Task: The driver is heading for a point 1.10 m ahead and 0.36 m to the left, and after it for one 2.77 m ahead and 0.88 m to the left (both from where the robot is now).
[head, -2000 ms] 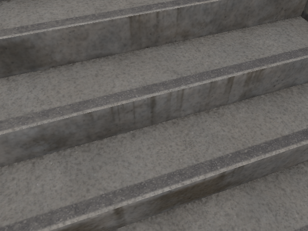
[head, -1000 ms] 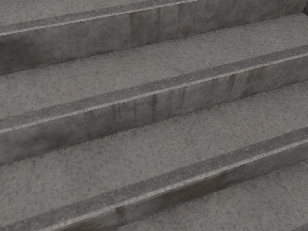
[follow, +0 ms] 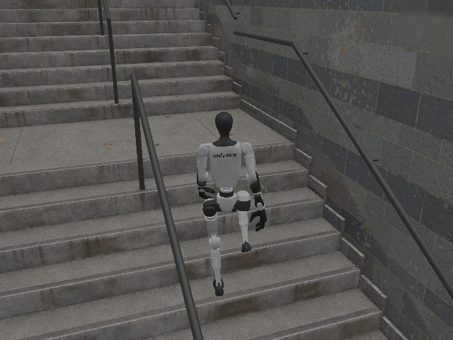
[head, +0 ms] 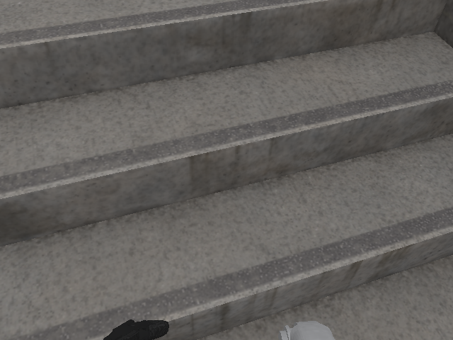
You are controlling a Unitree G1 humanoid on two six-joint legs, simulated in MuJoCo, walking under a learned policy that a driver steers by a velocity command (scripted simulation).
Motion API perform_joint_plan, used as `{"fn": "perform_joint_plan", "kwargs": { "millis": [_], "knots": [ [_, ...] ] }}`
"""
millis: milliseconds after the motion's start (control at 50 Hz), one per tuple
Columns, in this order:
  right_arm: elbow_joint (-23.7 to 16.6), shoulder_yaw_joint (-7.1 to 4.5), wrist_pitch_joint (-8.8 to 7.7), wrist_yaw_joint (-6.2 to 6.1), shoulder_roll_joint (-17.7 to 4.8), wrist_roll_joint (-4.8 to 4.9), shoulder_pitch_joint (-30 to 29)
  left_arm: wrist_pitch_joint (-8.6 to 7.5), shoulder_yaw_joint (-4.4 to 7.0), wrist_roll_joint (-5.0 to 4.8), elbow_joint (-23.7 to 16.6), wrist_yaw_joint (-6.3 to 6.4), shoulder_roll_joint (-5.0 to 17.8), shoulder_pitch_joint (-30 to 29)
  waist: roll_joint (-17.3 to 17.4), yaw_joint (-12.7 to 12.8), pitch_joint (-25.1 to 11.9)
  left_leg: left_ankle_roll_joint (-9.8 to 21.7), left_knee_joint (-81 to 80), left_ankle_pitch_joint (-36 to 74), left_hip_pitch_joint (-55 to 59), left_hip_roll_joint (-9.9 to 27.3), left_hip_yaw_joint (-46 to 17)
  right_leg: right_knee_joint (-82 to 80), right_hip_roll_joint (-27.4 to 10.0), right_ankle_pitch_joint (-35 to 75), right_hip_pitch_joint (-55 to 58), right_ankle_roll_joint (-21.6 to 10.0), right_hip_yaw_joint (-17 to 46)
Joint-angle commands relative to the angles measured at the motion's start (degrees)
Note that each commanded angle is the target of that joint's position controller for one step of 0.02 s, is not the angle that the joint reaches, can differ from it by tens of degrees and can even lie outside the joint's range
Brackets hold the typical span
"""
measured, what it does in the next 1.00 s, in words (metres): climbs, turning left: right foot 0.16 m higher, then left foot 0.16 m higher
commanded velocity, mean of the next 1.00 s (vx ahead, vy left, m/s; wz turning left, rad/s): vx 0.33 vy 0.00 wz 0.35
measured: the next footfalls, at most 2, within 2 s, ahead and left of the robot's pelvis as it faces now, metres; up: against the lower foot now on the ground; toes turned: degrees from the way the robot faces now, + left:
right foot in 0.20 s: +0.34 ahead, -0.09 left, +0.16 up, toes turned -6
left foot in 0.74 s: +0.54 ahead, +0.16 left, +0.33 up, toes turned +15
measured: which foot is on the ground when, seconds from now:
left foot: down 0.00-0.24, up 0.26-0.72, down 0.74-1.00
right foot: up 0.00-0.18, down 0.20-0.80, up 0.82-1.00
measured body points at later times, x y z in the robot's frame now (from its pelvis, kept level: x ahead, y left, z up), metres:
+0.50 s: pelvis +0.29 -0.02 +0.16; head +0.30 -0.02 +0.61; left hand +0.25 +0.18 +0.00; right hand +0.38 -0.24 +0.02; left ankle +0.31 +0.13 -0.22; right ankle +0.30 -0.08 -0.56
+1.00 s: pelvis +0.46 +0.04 +0.29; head +0.46 +0.05 +0.74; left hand +0.54 +0.34 +0.20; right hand +0.62 -0.16 +0.16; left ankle +0.50 +0.15 -0.40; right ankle +0.51 -0.14 -0.25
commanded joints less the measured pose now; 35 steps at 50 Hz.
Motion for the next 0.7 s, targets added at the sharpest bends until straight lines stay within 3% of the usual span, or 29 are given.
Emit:
{"fn": "perform_joint_plan", "kwargs": {
  "millis": [20, 40, 60, 80, 100, 120, 140, 160, 180, 200, 220, 240, 260, 280, 300, 320, 340, 360, 400, 420, 460, 500, 560, 600, 620, 640, 660, 680, 700],
  "knots": [
    [-1.6, -0.32, -2.57, -0.7, -4.7, 0.58, 3.2, 0.25, -1.41, -0.32, -4.9, 1.42, -1.5, -4.8, 6.2, 0.5, 6.0, 3.4, -19.1, 25.7, 7.5, 14.8, -12.6, 11.3, -1.9, -9.4, -15.5, -0.6, -5.7],
    [-0.6, -0.26, -2.26, -0.9, -4.3, 0.74, 4.6, 0.13, -2.03, 0.17, -7.1, 1.27, -0.9, -8.7, 5.4, 0.2, 5.8, 2.8, -20.8, 18.9, 9.9, 13.0, -11.2, 4.1, -4.3, -13.3, -16.4, -1.0, -7.7],
    [1.5, 0.26, -1.62, -1.48, -1.7, 1.44, 8.5, 0.42, -3.13, -0.04, -9.9, 0.75, -2.0, -13.7, 6.8, -1.3, 6.0, 2.6, -23.0, 20.3, 11.4, 12.3, -11.3, 1.0, -5.6, -14.7, -15.8, -1.7, -9.4],
    [2.3, 0.5, -1.07, -1.62, -0.7, 0.88, 11.4, 0.26, -3.45, -1.3, -11.8, 0.25, -1.8, -16.2, 6.5, -2.6, 6.3, 3.4, -25.2, 21.1, 14.0, 12.2, -11.2, -1.3, -6.7, -15.6, -16.6, -2.1, -10.6],
    [0.6, -0.12, -0.74, -2.41, -2.5, 1.27, 10.1, 0.63, -3.82, -1.16, -12.3, -0.86, -0.5, -16.6, 3.1, -2.8, 4.5, 5.2, -33.1, 26.4, 11.6, 13.0, -9.5, -14.0, -7.7, -14.7, -5.6, -1.8, -13.4],
    [0.7, -0.04, -0.22, -2.58, -2.0, 1.92, 9.4, 0.74, -3.86, -1.92, -12.2, -1.5, -0.4, -17.9, 1.7, -3.6, 4.3, 5.2, -35.7, 35.9, 8.5, 11.8, -7.1, -23.7, -6.4, -14.5, 5.5, -1.4, -16.5],
    [-2.4, 0.32, -0.47, -2.49, -2.5, 2.16, 5.7, 0.57, -3.66, -3.12, -10.9, -1.98, -0.7, -15.1, 0.4, -1.7, 1.1, 4.6, -31.9, 63.2, 5.0, 11.6, -3.9, -35.6, -3.4, -13.4, 22.0, -1.9, -19.8],
    [-2.6, -0.43, -1.09, -2.6, -6.1, 1.88, 8.1, 0.96, -3.11, -4.05, -8.7, -1.4, -0.8, -9.0, 4.9, 0.6, -7.1, 5.1, -24.4, 91.9, 8.1, 15.4, -3.8, -37.0, 0.4, -11.7, 35.0, -2.5, -20.6],
    [-3.3, -1.71, -1.69, -2.34, -10.5, 1.44, 8.8, 1.79, -1.28, -4.58, -5.5, -0.66, 2.8, 1.0, 9.5, 5.1, -14.2, 4.6, -14.4, 103.5, 15.7, 16.9, -4.7, -41.1, 2.9, -14.3, 40.9, -3.4, -18.9],
    [-5.0, -2.75, -2.6, -1.22, -13.6, 2.16, 6.0, 2.2, 0.19, -3.64, -3.5, -0.38, 5.9, 8.9, 14.9, 9.2, -17.9, 4.1, -3.4, 106.0, 19.9, 17.7, -5.4, -49.2, 3.5, -14.1, 46.5, -4.1, -16.2],
    [4.4, -1.36, -0.84, 9.87, -13.5, -8.75, 9.8, 7.65, 0.02, -0.98, -3.8, -1.47, 8.0, 12.1, 20.7, 18.5, -17.9, 8.4, 9.3, 117.9, -0.7, 20.2, -12.9, -61.1, 2.0, 0.1, 62.4, -6.8, 0.3],
    [0.0, 0.33, -0.35, 14.78, -3.9, -10.58, 16.0, 7.08, 0.78, -3.47, 4.7, -1.76, 13.8, 26.2, -3.2, 12.5, -30.1, 6.8, 32.5, 53.6, -25.6, 7.2, -16.5, -75.9, -16.0, 2.1, 89.7, -21.6, 35.6],
    [3.1, -2.97, 1.3, 14.94, -11.2, -3.61, 9.9, 7.87, 2.59, 1.37, 7.3, -2.12, 16.7, 34.8, -1.9, 17.9, -24.4, 6.0, 71.1, 32.9, -27.0, -1.2, -28.0, -91.0, -21.2, -14.7, 72.4, -21.0, 56.5],
    [1.2, -3.53, 0.82, 13.79, -8.2, -0.86, 5.0, 6.11, 2.23, 1.77, 10.8, -2.96, 15.4, 26.7, 5.6, 11.3, -8.4, 6.3, 87.5, 36.5, -41.1, -1.5, -31.5, -93.6, -22.5, -28.2, 59.4, -14.2, 51.7],
    [-1.7, -2.89, 0.29, 11.38, -5.6, -0.67, -0.6, 4.01, 1.55, -0.04, 12.9, -3.77, 10.4, 17.8, 3.5, 6.1, -4.1, 7.8, 97.1, 33.4, -49.0, -1.9, -28.3, -92.4, -21.8, -29.1, 53.5, -14.7, 43.8],
    [-3.3, -2.02, 0.71, 9.16, -2.7, -1.21, -1.0, 2.02, -0.79, -0.43, 15.5, -4.8, 3.1, 12.2, 8.7, 1.8, -4.1, 10.8, 98.0, 32.7, -51.2, -1.1, -28.0, -90.0, -20.9, -23.0, 51.0, -11.7, 31.4],
    [-4.4, -0.38, 1.83, 8.03, 0.4, -1.09, -0.4, 0.08, -2.26, 1.88, 17.8, -6.26, -0.7, 6.7, 13.0, -3.9, -3.3, 12.3, 96.0, 35.6, -52.5, 1.6, -27.2, -87.7, -19.3, -15.1, 45.6, -5.6, 18.0],
    [-5.4, 0.56, 3.01, 7.72, 3.8, 0.4, -0.7, -1.43, -2.84, 2.03, 17.8, -6.17, -1.7, 2.3, 10.4, -7.6, -3.6, 13.6, 93.6, 35.2, -50.6, 4.0, -24.1, -88.2, -16.5, -9.1, 39.7, -2.0, 6.2],
    [-7.0, 0.98, 3.97, 7.89, 5.9, 1.05, -2.1, -3.62, -2.17, 1.14, 14.9, -4.47, -0.1, -5.9, 5.4, -12.2, -1.8, 12.3, 84.4, 25.4, -42.5, 6.7, -15.6, -91.9, -10.5, -4.4, 27.3, 1.2, -12.7],
    [-7.5, 1.0, 3.83, 8.54, 4.5, 1.28, -5.8, -3.82, -2.25, 2.25, 16.3, -3.6, 0.9, -0.4, -1.1, -9.9, -2.2, 11.6, 95.1, 21.1, -43.8, 5.8, -11.7, -93.5, -9.1, -2.4, 28.9, 0.0, -13.5],
    [-8.6, 1.45, 3.01, 7.93, 2.5, 0.98, -11.4, -3.38, -2.33, 3.78, 19.6, -3.22, 3.1, 10.0, -1.7, -6.1, -1.0, 10.5, 104.1, 17.4, -55.3, 3.8, -13.3, -93.1, -11.1, -2.9, 37.4, -0.7, -10.2],
    [-11.8, 1.87, 2.37, 6.05, 2.1, 0.86, -19.4, -2.97, -1.88, 4.85, 23.2, -3.35, 6.0, 20.3, -2.1, -1.9, -0.3, 11.7, 102.2, 17.0, -67.6, 1.9, -15.5, -92.1, -12.1, 1.3, 51.6, -0.2, -9.9],
    [-16.7, 1.98, 2.88, 4.7, -1.6, 1.14, -27.9, -2.03, -2.22, 6.61, 23.8, -4.28, 7.3, 23.5, 0.1, -0.2, -1.8, 9.6, 84.6, 21.7, -73.4, 4.5, -14.8, -94.4, -16.1, 12.2, 63.7, -1.6, -10.0],
    [-17.2, 1.98, 4.73, 3.96, -1.2, 0.58, -28.5, -2.03, -2.16, 6.45, 23.8, -4.14, 7.2, 25.0, -2.9, 0.2, -2.9, 6.5, 77.9, 21.3, -74.2, 5.5, -12.6, -95.6, -16.9, 24.6, 68.3, -3.6, -11.8],
    [-18.1, 2.16, 6.16, 4.24, -0.9, 0.55, -31.2, -1.84, -1.77, 6.2, 22.3, -4.97, 9.0, 21.1, -1.8, -1.0, -2.2, 4.5, 69.7, 15.2, -70.3, 8.7, -9.3, -98.9, -20.5, 31.7, 67.9, -3.1, -13.3],
    [-19.2, 2.52, 7.13, 4.49, -0.7, 0.18, -34.4, -1.9, -1.28, 4.62, 20.7, -5.09, 10.7, 19.5, -1.8, -0.8, -3.6, 3.0, 64.4, 11.0, -63.9, 8.7, -4.4, -100.1, -19.3, 37.1, 65.2, -3.2, -14.9],
    [-20.1, 2.81, 8.28, 4.57, -0.5, -0.26, -38.5, -2.32, -1.37, 3.29, 20.3, -5.49, 10.0, 18.6, -2.9, -0.7, -3.3, 3.3, 56.1, 4.6, -57.0, 8.3, -2.4, -101.4, -18.7, 39.1, 61.3, -3.0, -16.7],
    [-19.5, 3.21, 8.58, 5.72, 2.1, -1.01, -33.0, -3.74, -0.87, 1.09, 18.7, -4.71, 13.2, 17.7, -7.4, -4.1, -4.1, 2.0, 55.6, 6.4, -45.1, 5.4, 2.7, -99.3, -18.2, 64.5, 57.9, -4.5, -18.8],
    [-20.7, 2.86, 8.22, 6.15, 0.1, -0.13, -32.2, -5.29, -0.08, 0.47, 18.8, -4.36, 16.4, 18.5, -5.5, -4.4, -4.8, 1.4, 51.1, 5.7, -40.7, 2.9, 3.5, -95.8, -18.9, 78.4, 60.5, -3.7, -19.3]
  ]
}}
